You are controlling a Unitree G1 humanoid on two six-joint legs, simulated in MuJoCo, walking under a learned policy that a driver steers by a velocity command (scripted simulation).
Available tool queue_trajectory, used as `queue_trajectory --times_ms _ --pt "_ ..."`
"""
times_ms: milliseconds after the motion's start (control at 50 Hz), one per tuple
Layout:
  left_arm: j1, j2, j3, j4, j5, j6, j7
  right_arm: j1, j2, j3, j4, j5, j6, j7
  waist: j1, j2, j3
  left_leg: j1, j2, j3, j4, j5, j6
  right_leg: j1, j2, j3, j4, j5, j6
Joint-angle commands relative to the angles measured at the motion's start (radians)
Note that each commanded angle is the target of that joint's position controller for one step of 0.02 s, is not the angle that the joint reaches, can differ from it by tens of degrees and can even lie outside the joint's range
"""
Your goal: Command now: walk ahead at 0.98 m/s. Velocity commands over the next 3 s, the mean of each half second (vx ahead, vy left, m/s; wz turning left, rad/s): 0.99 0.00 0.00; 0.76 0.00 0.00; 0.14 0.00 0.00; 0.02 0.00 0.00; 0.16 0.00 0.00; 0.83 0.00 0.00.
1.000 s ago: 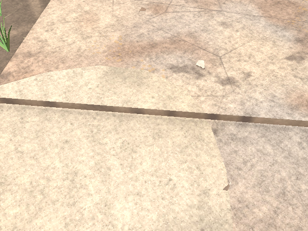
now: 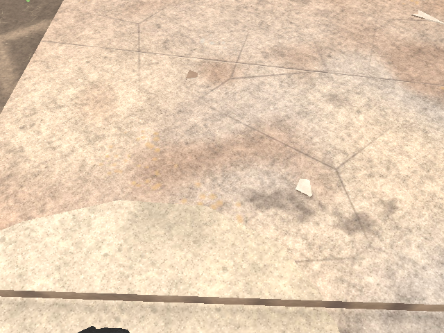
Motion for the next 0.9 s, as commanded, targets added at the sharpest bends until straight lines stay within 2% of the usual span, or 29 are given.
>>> queue_trajectory --times_ms 20,60,80,120,140,160,180,200,240,280,320,360,420,440,480,520,540,560,580,600,620,640,660,680,740,800,840,860,900 --pt "-0.13 0.037 -0.008 -0.078 -0.012 -0.011 -0.001 -0.021 -0.141 -0.011 -0.056 0.006 -0.028 -0.014 0.032 0.037 0.163 -0.2 0.247 -0.063 -0.165 0.691 0.061 0.225 0.075 -0.077 -0.189 0.102 -0.026" --pt "-0.115 0.07 0.001 -0.078 -0.009 -0.013 0.013 0.002 -0.18 -0.013 -0.048 -0.006 -0.018 -0.024 0.049 0.08 0.092 -0.02 0.268 -0.042 -0.036 1.104 0.041 0.272 0.152 -0.112 -0.23 0.007 -0.048" --pt "-0.038 0.086 0.009 -0.062 -0.01 -0.011 0.023 0.003 -0.203 -0.017 -0.042 -0.021 -0.007 -0.037 0.092 0.129 0.022 0.047 0.292 -0.039 0.086 1.296 0.038 0.34 0.189 -0.109 -0.212 -0.086 -0.061" --pt "0.302 0.159 0.043 0.034 -0.01 -0.01 0.051 -0.055 -0.243 -0.03 -0.044 -0.046 0.023 -0.056 0.259 0.162 -0.147 0.024 0.309 -0.03 0.518 1.348 0.043 0.653 0.211 -0.066 -0.252 -0.209 -0.098" --pt "0.483 0.209 0.067 0.085 0.007 -0.005 0.069 -0.103 -0.232 -0.031 -0.059 -0.048 0.026 -0.054 0.342 0.142 -0.219 -0.166 0.267 -0.023 0.815 1.108 0.053 0.898 0.13 0.003 -0.236 -0.322 -0.122" --pt "0.521 0.31 0.095 0.092 0.045 -0.007 0.079 0.005 -0.042 0.006 -0.104 -0.017 0.018 -0.025 0.21 -0.161 -0.33 -0.6 0.113 -0.042 1.255 0.145 0.03 1.237 -0.2 0.47 -0.213 -0.496 -0.23" --pt "0.494 0.251 0.095 0.096 0.022 -0.003 0.053 -0.003 -0.098 -0.002 -0.113 0.023 -0.003 -0.02 0.207 -0.171 -0.412 -0.805 0.035 -0.177 1.419 -0.136 0.045 1.29 -0.26 0.884 -0.446 -0.71 -0.286" --pt "0.382 0.196 0.085 0.099 0.014 -0.011 0.046 -0.156 -0.135 -0.008 -0.16 0.017 -0.006 -0.027 0.171 -0.08 -0.188 -0.906 0.123 -0.176 1.377 -0.007 0.065 1.121 -0.207 0.721 -0.515 -0.705 -0.239" --pt "0.314 0.083 0.058 0.117 0.016 -0.027 0.04 -0.244 -0.108 -0.002 -0.182 -0.006 0.0 -0.015 0.107 0.068 -0.029 -0.844 0.185 -0.171 1.272 0.062 0.064 0.825 -0.142 0.499 -0.571 -0.521 -0.185" --pt "0.329 0.045 0.039 0.154 0.003 -0.041 0.05 -0.223 -0.055 0.011 -0.193 -0.042 0.035 0.009 0.032 0.038 0.022 -0.777 0.223 -0.169 1.212 0.062 0.034 0.648 -0.078 0.374 -0.623 -0.49 -0.143" --pt "0.376 0.072 0.041 0.18 -0.016 -0.059 0.05 -0.286 -0.037 0.019 -0.226 -0.053 0.053 0.024 0.024 0.009 0.075 -0.884 0.251 -0.127 1.224 0.071 0.005 0.615 -0.061 0.312 -0.662 -0.409 -0.143" --pt "0.41 0.089 0.039 0.183 -0.019 -0.068 0.044 -0.426 -0.055 0.024 -0.29 -0.052 0.058 0.026 0.039 0.017 0.126 -0.996 0.275 -0.076 1.153 0.137 -0.008 0.598 -0.026 0.228 -0.7 -0.264 -0.138" --pt "0.49 0.091 0.03 0.201 -0.019 -0.074 0.046 -0.61 -0.057 0.043 -0.384 -0.047 0.061 0.014 0.068 0.0 0.163 -1.078 0.274 -0.004 1.081 0.148 -0.003 0.634 0.003 0.144 -0.734 0.008 -0.119" --pt "0.491 0.088 0.024 0.192 -0.027 -0.071 0.047 -0.637 -0.056 0.052 -0.392 -0.038 0.067 0.018 0.081 0.032 0.148 -1.003 0.251 0.041 0.995 0.193 0.001 0.61 0.036 0.102 -0.763 0.078 -0.105" --pt "0.504 0.119 0.023 0.192 -0.037 -0.074 0.051 -0.684 -0.033 0.071 -0.427 -0.024 0.062 0.028 0.081 0.017 0.159 -0.782 0.213 0.085 0.793 0.278 0.035 0.579 -0.014 0.078 -0.847 0.322 -0.094" --pt "0.513 0.184 0.028 0.191 -0.033 -0.071 0.054 -0.633 -0.081 0.058 -0.409 -0.025 0.061 0.023 0.05 -0.041 0.069 -0.666 0.118 0.137 0.709 0.237 0.059 0.759 -0.025 0.019 -0.734 0.823 -0.091" --pt "0.51 0.213 0.031 0.179 -0.021 -0.069 0.061 -0.519 -0.111 0.043 -0.376 -0.016 0.067 0.017 -0.008 -0.089 -0.085 -0.514 0.043 0.136 0.756 0.184 0.061 0.828 -0.025 0.005 -0.552 1.142 -0.081" --pt "0.506 0.261 0.046 0.188 0.003 -0.059 0.063 -0.337 -0.148 0.026 -0.338 -0.017 0.057 0.001 -0.095 -0.151 -0.143 -0.369 0.02 0.102 0.707 0.095 0.079 0.837 -0.064 0.009 -0.31 1.215 -0.072" --pt "0.459 0.263 0.055 0.184 0.003 -0.045 0.068 -0.137 -0.187 0.003 -0.278 -0.018 0.057 -0.017 -0.202 -0.156 -0.202 -0.204 0.04 0.034 0.574 0.09 0.106 0.801 -0.069 0.021 -0.031 1.068 -0.053" --pt "0.457 0.186 0.045 0.162 0.004 -0.044 0.069 0.006 -0.304 -0.04 -0.233 -0.036 0.06 -0.031 -0.211 -0.055 -0.297 -0.032 0.223 -0.219 0.52 -0.166 0.119 0.664 0.015 0.035 0.326 0.583 -0.041" --pt "0.568 0.022 0.016 0.099 -0.039 -0.051 0.042 -0.038 -0.378 -0.067 -0.204 -0.058 0.059 -0.02 -0.041 0.323 -0.378 0.158 0.479 -0.824 0.273 -0.328 0.232 0.269 0.233 0.106 0.747 -0.459 -0.006" --pt "0.484 0.097 0.028 0.081 -0.028 -0.063 0.048 -0.125 -0.309 -0.067 -0.214 -0.037 0.059 -0.002 -0.041 0.175 -0.332 0.106 0.443 -0.941 0.139 -0.35 0.197 0.157 0.182 0.204 0.833 -0.403 -0.047" --pt "0.416 0.094 0.032 0.056 -0.037 -0.061 0.053 -0.185 -0.243 -0.057 -0.192 -0.038 0.047 0.002 0.002 0.093 -0.174 -0.026 0.435 -0.77 0.144 -0.26 0.185 0.097 0.142 0.163 0.858 -0.344 -0.047" --pt "0.357 0.085 0.027 0.039 -0.025 -0.057 0.052 -0.205 -0.159 -0.042 -0.174 -0.04 0.037 0.007 0.022 -0.041 -0.088 -0.152 0.404 -0.616 0.133 -0.162 0.164 0.094 0.092 0.157 0.793 -0.316 -0.053" --pt "0.311 0.01 0.006 0.001 0.001 -0.009 0.034 -0.21 -0.043 -0.011 -0.109 -0.028 0.011 -0.004 0.11 0.015 0.027 -0.394 0.309 -0.353 0.079 0.037 0.116 0.125 0.038 0.176 0.731 -0.348 -0.042" --pt "0.242 0.039 0.005 -0.037 -0.002 0.009 0.037 -0.199 -0.096 -0.008 -0.103 -0.014 -0.025 0.0 0.137 0.026 0.11 -0.469 0.257 -0.131 0.031 0.716 0.1 0.152 0.041 0.082 0.432 -0.323 0.01" --pt "0.171 0.023 -0.008 -0.06 0.003 -0.001 0.032 -0.202 -0.102 -0.004 -0.094 -0.003 -0.027 -0.002 0.136 0.069 0.103 -0.476 0.157 -0.003 0.031 0.857 0.073 0.255 0.072 -0.007 0.139 -0.169 0.026" --pt "0.11 0.03 -0.002 -0.061 -0.061 -0.028 0.044 -0.247 -0.087 0.006 -0.113 0.019 -0.021 -0.022 0.108 0.072 0.048 -0.452 0.148 0.007 0.069 0.797 0.067 0.298 0.097 0.0 0.021 -0.079 0.041" --pt "0.008 0.015 -0.014 -0.089 -0.056 -0.052 0.033 -0.126 -0.175 -0.004 -0.099 0.031 -0.016 -0.045 0.043 0.075 0.013 -0.337 0.202 -0.034 0.083 0.856 0.069 0.329 0.14 -0.027 -0.188 0.096 0.057"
